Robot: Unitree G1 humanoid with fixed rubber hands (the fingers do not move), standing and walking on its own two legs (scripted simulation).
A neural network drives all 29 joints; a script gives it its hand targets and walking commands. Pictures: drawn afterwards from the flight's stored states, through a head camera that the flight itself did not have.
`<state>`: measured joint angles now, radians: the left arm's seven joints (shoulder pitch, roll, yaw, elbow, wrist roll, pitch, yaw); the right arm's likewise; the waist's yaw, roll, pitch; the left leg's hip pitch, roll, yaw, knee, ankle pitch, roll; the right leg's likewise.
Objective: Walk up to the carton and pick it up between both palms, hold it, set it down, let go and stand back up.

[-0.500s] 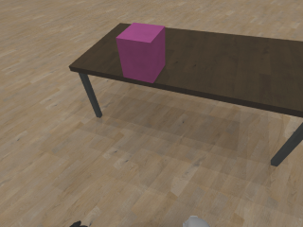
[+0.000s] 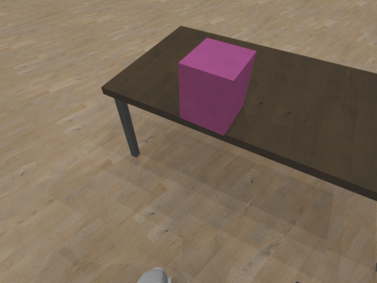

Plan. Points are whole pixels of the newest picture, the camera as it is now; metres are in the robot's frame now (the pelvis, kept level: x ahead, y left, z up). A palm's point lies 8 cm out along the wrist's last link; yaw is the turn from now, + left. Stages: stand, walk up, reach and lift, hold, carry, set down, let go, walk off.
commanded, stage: walk up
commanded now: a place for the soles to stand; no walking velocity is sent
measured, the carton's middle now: (215, 86) +0.81 -0.03 -0.07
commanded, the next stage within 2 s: none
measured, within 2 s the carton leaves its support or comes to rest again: neither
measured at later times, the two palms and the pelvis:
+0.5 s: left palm (118, 204) +0.32 +0.23 -0.10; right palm out of the picture +0.14 -0.23 -0.14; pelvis +0.21 +0.01 +0.00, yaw -3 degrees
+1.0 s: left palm (92, 193) +0.35 +0.31 -0.11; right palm (270, 198) +0.36 -0.18 -0.10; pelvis +0.26 +0.06 +0.02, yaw -4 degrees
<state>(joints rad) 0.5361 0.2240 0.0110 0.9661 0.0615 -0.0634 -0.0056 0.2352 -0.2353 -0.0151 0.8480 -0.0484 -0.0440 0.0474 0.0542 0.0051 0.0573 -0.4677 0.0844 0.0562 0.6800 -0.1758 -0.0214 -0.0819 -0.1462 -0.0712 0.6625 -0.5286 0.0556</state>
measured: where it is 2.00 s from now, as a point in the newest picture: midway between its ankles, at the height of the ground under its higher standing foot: (169, 257)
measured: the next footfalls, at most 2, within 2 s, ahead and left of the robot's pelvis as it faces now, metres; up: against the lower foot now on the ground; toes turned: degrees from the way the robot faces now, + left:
right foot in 0.42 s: +0.32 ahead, -0.10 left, +0.00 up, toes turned -9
left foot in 0.76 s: +0.37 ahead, +0.18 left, +0.00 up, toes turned +1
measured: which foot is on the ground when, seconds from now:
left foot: down 0.00-0.44, up 0.46-0.74, down 0.76-1.00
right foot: down 0.00-0.02, up 0.04-0.40, down 0.42-0.78, up 0.80-1.00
